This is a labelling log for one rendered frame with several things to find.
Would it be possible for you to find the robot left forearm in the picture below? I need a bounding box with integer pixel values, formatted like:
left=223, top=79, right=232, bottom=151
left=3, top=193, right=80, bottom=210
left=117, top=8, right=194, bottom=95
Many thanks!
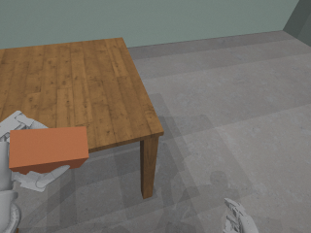
left=0, top=189, right=22, bottom=233

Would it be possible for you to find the sponge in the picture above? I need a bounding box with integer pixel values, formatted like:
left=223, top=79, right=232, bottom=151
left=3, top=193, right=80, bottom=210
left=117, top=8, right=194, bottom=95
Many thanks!
left=9, top=126, right=89, bottom=175

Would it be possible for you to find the robot right hand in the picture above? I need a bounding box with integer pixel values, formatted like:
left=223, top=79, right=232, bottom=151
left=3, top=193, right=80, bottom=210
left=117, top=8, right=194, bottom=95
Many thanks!
left=223, top=198, right=259, bottom=233

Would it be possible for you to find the table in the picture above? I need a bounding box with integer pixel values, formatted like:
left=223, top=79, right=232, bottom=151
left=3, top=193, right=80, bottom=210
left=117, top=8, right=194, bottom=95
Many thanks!
left=0, top=37, right=164, bottom=233

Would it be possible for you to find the robot left hand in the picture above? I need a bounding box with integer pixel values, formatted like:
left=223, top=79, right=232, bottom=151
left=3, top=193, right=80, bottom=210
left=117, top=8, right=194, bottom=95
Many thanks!
left=0, top=111, right=70, bottom=193

